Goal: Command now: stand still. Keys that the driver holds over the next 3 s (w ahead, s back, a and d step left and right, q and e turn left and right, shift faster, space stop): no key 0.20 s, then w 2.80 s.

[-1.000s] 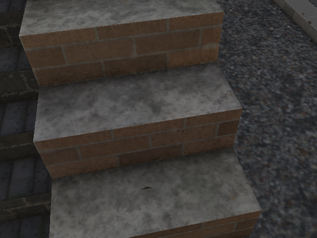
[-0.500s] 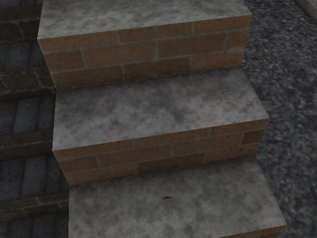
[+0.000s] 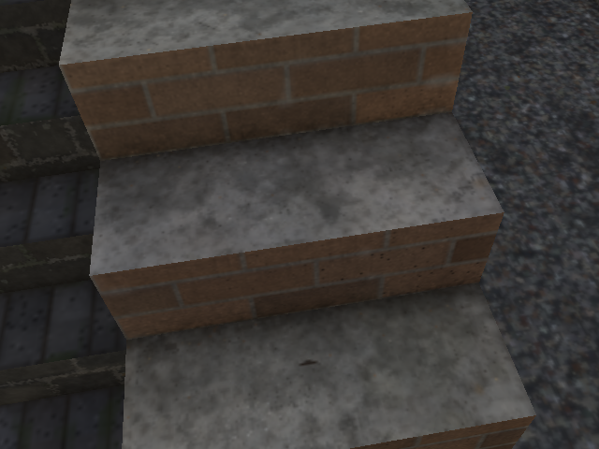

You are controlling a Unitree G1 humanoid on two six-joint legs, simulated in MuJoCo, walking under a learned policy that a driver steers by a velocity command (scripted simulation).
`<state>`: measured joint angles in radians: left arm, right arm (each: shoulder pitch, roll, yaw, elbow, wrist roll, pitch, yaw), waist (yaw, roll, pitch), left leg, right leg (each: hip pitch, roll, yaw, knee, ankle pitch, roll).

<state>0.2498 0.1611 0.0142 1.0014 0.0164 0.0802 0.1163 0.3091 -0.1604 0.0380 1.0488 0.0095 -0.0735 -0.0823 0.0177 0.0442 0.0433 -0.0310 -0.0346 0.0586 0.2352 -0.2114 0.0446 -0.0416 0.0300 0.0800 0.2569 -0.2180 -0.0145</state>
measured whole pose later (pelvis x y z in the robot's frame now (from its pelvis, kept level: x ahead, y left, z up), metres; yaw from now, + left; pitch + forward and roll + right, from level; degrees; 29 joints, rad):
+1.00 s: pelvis +0.01 +0.00 +0.00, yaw +1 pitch +1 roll +0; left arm 0.16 0.19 0.01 0.99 0.01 0.03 0.08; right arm 0.21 -0.16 0.07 0.99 0.02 -0.12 -0.06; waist 0.01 0.04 0.03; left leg 0.01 -0.05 0.04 0.18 -0.20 0.05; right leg 0.00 0.02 0.07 0.21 -0.22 -0.01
